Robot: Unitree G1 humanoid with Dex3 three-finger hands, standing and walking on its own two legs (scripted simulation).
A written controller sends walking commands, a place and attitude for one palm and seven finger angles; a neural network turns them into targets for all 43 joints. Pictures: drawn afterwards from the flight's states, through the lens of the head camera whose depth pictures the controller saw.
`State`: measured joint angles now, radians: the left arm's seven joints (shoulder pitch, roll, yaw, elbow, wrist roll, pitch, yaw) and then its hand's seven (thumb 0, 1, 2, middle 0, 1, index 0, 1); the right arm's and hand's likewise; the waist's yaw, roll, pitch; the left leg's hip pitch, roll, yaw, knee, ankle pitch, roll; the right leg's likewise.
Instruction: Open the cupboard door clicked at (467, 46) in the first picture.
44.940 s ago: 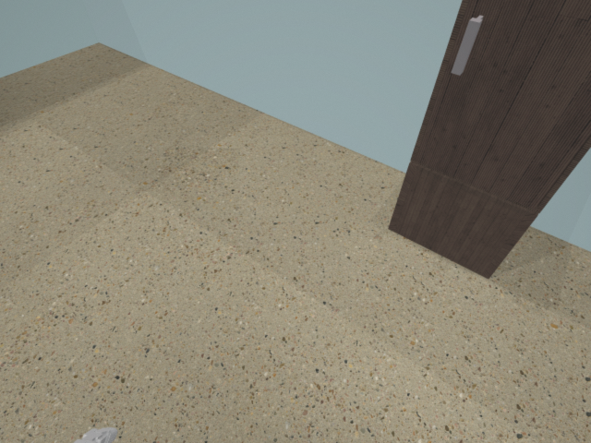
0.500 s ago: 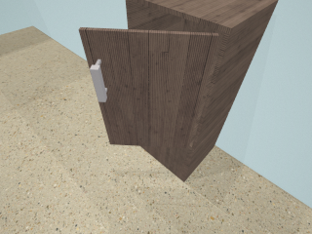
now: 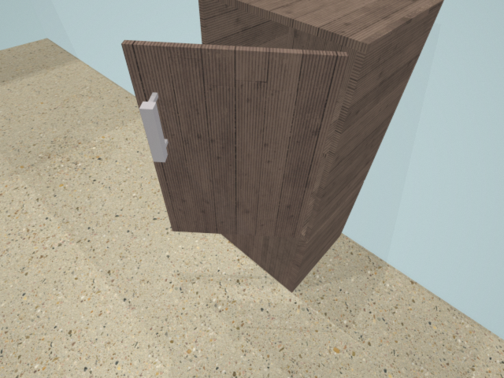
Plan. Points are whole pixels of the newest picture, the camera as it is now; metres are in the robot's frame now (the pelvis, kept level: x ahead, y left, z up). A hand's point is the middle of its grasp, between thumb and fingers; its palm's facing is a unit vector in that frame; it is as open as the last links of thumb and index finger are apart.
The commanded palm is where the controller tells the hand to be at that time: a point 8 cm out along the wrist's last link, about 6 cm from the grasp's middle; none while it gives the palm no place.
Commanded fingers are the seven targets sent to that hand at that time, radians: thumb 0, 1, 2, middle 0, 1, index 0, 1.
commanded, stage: look again from close up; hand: left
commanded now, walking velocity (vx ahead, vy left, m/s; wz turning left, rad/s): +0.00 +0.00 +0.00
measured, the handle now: (157, 127) +0.57 +0.24 +0.08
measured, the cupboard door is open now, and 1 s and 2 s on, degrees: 40 40 40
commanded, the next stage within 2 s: raise the hand with hooked fingers in 0.50 s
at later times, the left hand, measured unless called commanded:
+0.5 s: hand out of the picture +0.03 +0.19 -0.17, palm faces +0.03 -0.97 -0.22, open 7.3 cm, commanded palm none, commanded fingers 0.00 0.90 0.90 -0.20 -0.30 -0.20 -0.30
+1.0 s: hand (145, 342) +0.18 +0.18 -0.04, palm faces +0.03 -1.00 +0.00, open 8.5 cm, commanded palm +0.15 +0.25 -0.03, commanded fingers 0.00 0.41 0.69 -0.23 -0.62 -0.23 -0.62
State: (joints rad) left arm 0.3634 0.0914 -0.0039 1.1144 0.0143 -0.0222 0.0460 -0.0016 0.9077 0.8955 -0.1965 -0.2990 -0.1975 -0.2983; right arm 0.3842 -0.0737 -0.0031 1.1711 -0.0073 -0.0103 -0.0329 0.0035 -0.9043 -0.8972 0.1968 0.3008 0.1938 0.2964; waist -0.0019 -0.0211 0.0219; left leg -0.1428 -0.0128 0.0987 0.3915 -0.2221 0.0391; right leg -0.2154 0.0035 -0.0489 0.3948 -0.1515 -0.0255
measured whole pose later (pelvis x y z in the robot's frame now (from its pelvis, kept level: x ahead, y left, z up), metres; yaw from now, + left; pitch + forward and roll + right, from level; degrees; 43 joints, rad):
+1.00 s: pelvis +0.01 -0.02 -0.07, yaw +2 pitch +10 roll +1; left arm 0.44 0.21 0.19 0.15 -0.30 -0.49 -0.39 0.00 0.64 0.78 -0.22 -0.47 -0.22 -0.47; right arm 0.13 -0.29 -0.07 0.49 0.03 -0.25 -0.01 0.01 -0.90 -0.90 0.20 0.30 0.19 0.30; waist 0.01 -0.04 -0.12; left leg -0.67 0.01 0.06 1.00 -0.51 0.02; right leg -0.74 -0.02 -0.09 1.01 -0.45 -0.06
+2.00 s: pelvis +0.01 +0.01 -0.02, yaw +3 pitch +3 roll -2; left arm 0.01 0.40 0.38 0.25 -0.34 -0.13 -0.46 -0.01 -0.46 0.31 -0.30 -1.18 -0.30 -1.17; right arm 0.24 -0.25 0.08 0.58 0.05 -0.26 -0.09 0.01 -0.90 -0.90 0.20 0.30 0.20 0.30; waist 0.04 0.03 -0.03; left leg -0.38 -0.01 0.04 0.72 -0.39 0.06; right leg -0.40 -0.02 -0.11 0.65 -0.30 -0.01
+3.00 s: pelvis +0.01 -0.01 -0.02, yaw +3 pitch +2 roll +0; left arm -0.23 0.46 0.43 0.49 -0.31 -0.10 -0.50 -0.02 -0.50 0.30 -0.30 -1.20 -0.30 -1.20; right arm 0.25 -0.28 0.07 0.61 0.07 -0.22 -0.12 0.01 -0.90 -0.90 0.20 0.30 0.20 0.30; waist 0.02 0.04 -0.02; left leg -0.33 0.00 0.03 0.62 -0.34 0.02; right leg -0.36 0.00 -0.11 0.60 -0.27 -0.05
